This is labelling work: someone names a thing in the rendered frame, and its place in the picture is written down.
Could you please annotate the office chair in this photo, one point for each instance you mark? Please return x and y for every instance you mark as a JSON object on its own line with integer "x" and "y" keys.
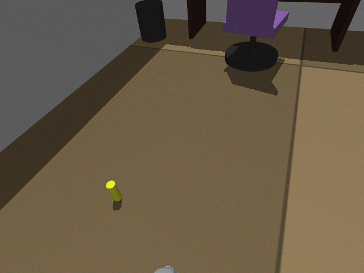
{"x": 255, "y": 18}

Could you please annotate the desk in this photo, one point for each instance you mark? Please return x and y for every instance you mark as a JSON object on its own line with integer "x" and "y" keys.
{"x": 197, "y": 18}

